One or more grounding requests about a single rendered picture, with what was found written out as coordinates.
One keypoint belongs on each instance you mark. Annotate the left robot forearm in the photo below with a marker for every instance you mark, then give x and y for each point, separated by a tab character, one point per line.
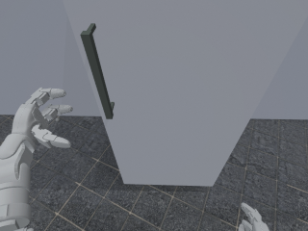
16	156

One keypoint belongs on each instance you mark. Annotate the handle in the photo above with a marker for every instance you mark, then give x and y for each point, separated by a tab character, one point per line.
96	70

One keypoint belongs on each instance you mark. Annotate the fridge door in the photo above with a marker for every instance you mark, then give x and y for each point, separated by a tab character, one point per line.
186	76

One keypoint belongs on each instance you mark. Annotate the robot right hand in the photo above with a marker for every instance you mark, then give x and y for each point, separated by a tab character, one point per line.
254	218

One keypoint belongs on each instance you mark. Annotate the robot left hand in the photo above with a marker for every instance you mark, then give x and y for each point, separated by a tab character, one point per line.
28	116

